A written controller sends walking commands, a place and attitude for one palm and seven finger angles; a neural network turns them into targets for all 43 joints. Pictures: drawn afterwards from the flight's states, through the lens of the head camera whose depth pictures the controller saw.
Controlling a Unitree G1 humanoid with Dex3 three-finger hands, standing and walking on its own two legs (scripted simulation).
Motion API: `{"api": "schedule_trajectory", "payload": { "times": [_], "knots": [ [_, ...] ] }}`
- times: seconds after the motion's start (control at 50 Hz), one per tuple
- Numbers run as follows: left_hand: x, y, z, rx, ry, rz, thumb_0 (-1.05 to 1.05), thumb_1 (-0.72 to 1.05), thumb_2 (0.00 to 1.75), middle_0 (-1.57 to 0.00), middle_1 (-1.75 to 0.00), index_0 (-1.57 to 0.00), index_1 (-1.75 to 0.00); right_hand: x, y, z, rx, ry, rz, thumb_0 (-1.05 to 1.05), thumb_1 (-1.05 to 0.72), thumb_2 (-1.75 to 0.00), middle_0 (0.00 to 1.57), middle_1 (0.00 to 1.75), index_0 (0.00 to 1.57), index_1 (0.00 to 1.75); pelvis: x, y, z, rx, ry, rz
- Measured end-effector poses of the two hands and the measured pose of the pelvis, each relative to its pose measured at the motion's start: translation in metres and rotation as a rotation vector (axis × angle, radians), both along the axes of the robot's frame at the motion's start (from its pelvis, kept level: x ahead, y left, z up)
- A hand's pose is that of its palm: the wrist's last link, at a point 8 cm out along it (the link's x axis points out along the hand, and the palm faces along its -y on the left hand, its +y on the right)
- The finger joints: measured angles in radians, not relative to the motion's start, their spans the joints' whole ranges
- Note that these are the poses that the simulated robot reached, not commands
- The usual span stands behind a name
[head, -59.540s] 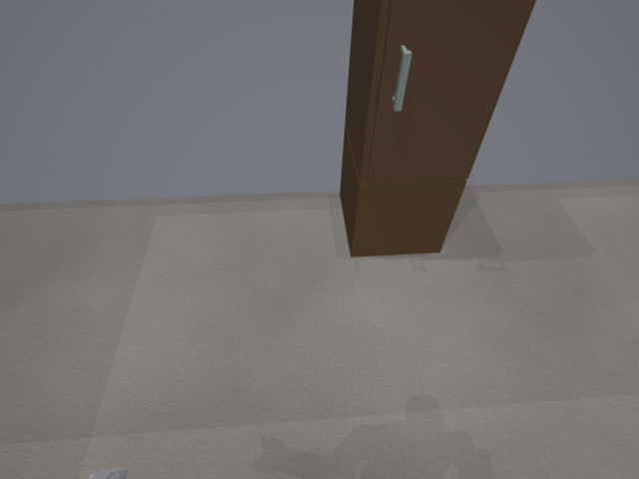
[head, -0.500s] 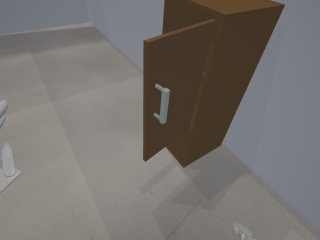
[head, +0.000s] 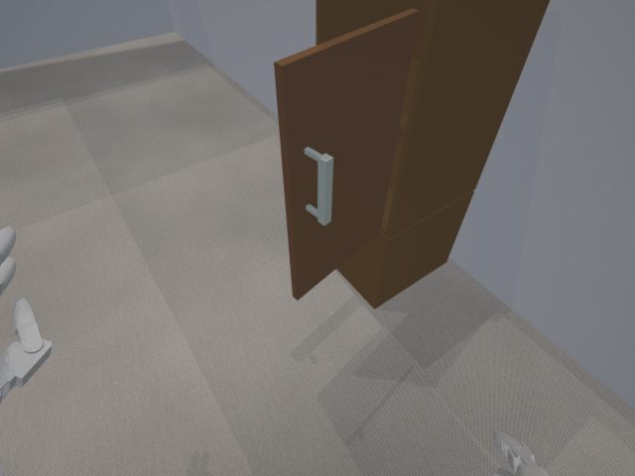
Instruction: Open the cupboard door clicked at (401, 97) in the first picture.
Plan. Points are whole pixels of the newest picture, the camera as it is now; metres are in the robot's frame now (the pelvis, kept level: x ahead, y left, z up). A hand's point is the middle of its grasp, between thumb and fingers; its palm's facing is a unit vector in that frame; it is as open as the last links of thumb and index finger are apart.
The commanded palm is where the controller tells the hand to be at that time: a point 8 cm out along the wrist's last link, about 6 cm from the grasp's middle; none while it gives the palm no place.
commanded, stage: let the arm hang, fingers relaxed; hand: left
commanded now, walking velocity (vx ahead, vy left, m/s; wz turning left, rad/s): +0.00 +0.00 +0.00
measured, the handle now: (317, 187) +0.60 +0.05 +0.01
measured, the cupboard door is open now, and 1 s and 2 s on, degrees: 100 100 100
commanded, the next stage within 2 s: look to check the result in 1.18 s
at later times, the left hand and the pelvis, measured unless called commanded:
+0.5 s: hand out of the picture -0.05 +0.18 -0.18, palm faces +0.02 -0.99 -0.16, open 7.3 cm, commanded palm none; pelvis -0.03 +0.00 +0.00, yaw +2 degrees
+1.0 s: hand out of the picture +0.04 +0.23 -0.15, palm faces +0.04 -0.95 -0.30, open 7.4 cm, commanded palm none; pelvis -0.01 +0.01 +0.01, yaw +1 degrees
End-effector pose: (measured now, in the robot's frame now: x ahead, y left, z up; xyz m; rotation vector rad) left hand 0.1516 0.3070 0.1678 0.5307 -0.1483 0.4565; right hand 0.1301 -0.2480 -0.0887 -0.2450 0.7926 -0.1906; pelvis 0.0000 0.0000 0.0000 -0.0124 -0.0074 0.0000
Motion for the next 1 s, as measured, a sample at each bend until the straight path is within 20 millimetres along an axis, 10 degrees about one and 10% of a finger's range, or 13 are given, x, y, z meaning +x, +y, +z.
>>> {"api": "schedule_trajectory", "payload": {
  "times": [0.1,0.2,0.3,0.4,0.52,0.64,1.0],
  "knots": [
    [0.008,-0.007,-0.010,0.003,0.043,-0.066,0.02,0.89,0.90,-0.21,-0.30,-0.21,-0.30,-0.005,0.001,0.004,0.008,-0.023,0.011,0.02,-0.90,-0.90,0.20,0.30,0.20,0.30,-0.007,0.002,0.001,0.006,0.004,0.000],
    [0.017,-0.004,-0.134,-0.165,0.547,-0.078,0.01,0.90,0.90,-0.20,-0.30,-0.20,-0.30,-0.012,-0.005,-0.025,0.038,0.099,0.064,0.01,-0.90,-0.90,0.20,0.30,0.20,0.30,-0.022,0.008,-0.006,0.005,0.015,0.019],
    [-0.044,-0.036,-0.254,-0.393,1.038,-0.028,0.01,0.90,0.90,-0.20,-0.30,-0.20,-0.30,-0.044,-0.012,-0.033,0.025,0.223,0.031,0.01,-0.90,-0.90,0.21,0.30,0.21,0.30,-0.030,0.006,-0.008,0.010,-0.006,0.019],
    [-0.130,-0.078,-0.309,-0.582,1.346,0.015,0.02,0.91,0.90,-0.20,-0.30,-0.20,-0.30,-0.093,-0.016,-0.035,-0.002,0.408,-0.004,0.01,-0.90,-0.90,0.20,0.30,0.20,0.30,-0.033,0.003,-0.003,0.007,-0.016,0.020],
    [-0.212,-0.075,-0.316,-0.671,1.526,0.180,0.02,0.94,0.90,-0.21,-0.30,-0.20,-0.30,-0.143,-0.011,-0.041,0.004,0.603,-0.040,0.01,-0.91,-0.90,0.20,0.30,0.20,0.30,-0.031,0.001,0.001,-0.001,-0.016,0.030],
    [-0.241,-0.054,-0.304,-0.647,1.585,0.290,0.01,0.92,0.90,-0.20,-0.30,-0.20,-0.30,-0.159,0.000,-0.047,0.039,0.663,-0.058,0.01,-0.91,-0.90,0.20,0.30,0.20,0.30,-0.027,0.002,0.003,-0.003,-0.022,0.032],
    [-0.115,-0.029,-0.287,-0.525,1.312,0.171,0.01,0.91,0.90,-0.20,-0.30,-0.20,-0.30,-0.088,-0.001,-0.045,0.051,0.485,-0.030,0.01,-0.90,-0.90,0.20,0.30,0.21,0.30,-0.012,0.006,0.006,0.010,-0.027,0.024]
  ]
}}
